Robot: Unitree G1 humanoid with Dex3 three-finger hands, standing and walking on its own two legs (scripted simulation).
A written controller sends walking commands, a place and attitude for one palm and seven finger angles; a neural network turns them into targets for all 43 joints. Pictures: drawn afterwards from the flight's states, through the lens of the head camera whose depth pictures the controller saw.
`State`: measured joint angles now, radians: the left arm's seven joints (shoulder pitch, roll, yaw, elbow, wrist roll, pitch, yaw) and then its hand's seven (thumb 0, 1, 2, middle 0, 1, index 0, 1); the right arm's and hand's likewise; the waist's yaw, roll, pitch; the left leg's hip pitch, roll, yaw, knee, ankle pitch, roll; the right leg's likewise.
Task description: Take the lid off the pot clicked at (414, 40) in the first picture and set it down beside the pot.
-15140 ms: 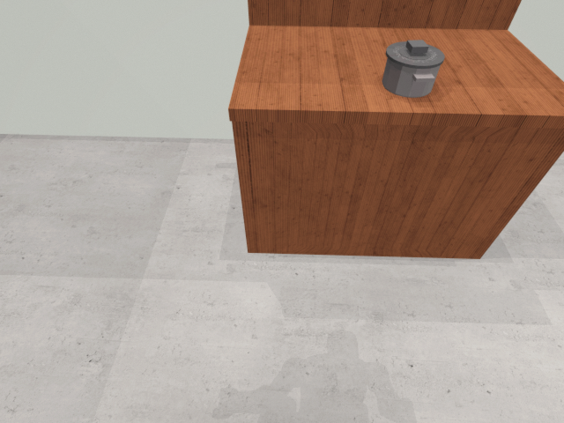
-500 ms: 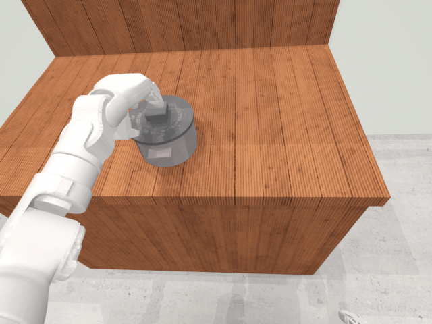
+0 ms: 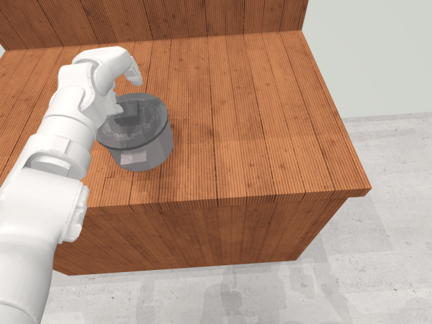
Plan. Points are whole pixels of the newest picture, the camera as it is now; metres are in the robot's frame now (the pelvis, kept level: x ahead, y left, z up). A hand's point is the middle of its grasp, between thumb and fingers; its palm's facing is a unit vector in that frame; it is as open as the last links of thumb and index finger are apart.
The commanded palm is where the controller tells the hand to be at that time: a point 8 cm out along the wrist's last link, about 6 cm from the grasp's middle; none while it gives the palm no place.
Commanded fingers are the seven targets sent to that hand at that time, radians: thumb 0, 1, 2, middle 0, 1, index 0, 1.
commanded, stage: move the open hand above the knob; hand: left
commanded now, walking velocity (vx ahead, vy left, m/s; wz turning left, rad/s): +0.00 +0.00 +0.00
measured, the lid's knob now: (127, 112) +0.53 +0.15 +0.08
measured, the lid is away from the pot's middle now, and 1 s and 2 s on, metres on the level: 0.00 0.00 0.00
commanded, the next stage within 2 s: lower the open fingers around the knob in 0.52 s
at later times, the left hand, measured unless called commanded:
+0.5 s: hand (111, 94) +0.49 +0.15 +0.16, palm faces -0.30 -0.01 -0.95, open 10.3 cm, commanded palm +0.49 +0.15 +0.21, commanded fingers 0.00 -0.33 1.44 -0.82 -0.08 -0.82 -0.08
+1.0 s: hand (117, 105) +0.49 +0.14 +0.13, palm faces -0.37 -0.04 -0.93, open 10.3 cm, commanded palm +0.49 +0.15 +0.19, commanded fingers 0.00 -0.33 1.44 -0.82 -0.08 -0.82 -0.08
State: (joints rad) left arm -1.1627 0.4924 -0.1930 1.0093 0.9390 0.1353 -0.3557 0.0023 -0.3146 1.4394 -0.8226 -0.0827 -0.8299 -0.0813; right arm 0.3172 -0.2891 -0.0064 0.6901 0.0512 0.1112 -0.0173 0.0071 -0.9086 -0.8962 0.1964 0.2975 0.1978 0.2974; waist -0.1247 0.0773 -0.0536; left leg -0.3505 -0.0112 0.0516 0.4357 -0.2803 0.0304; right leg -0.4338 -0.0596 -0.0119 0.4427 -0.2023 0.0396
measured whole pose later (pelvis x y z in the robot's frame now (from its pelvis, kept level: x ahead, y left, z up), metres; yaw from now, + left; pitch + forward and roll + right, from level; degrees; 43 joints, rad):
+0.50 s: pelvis +0.00 +0.01 +0.00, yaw +1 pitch +11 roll +0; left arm -1.18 0.45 -0.26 0.99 0.93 0.12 -0.35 0.00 -0.32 1.44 -0.83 -0.08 -0.83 -0.08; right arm 0.28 -0.28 0.00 0.69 0.05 0.09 -0.02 0.01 -0.91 -0.90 0.20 0.30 0.20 0.30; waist -0.10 0.07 -0.07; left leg -0.35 -0.02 0.04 0.45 -0.28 0.04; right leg -0.43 -0.07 -0.02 0.45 -0.21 0.04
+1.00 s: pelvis -0.01 +0.00 +0.00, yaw +0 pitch +11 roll +0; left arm -1.16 0.47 -0.22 1.04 0.93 0.12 -0.37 0.00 -0.31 1.44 -0.82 -0.08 -0.83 -0.08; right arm 0.32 -0.29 -0.01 0.70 0.05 0.10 -0.04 0.01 -0.91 -0.90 0.20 0.30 0.20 0.30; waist -0.13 0.06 -0.05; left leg -0.36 -0.01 0.05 0.45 -0.28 0.03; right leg -0.44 -0.06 -0.01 0.45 -0.20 0.04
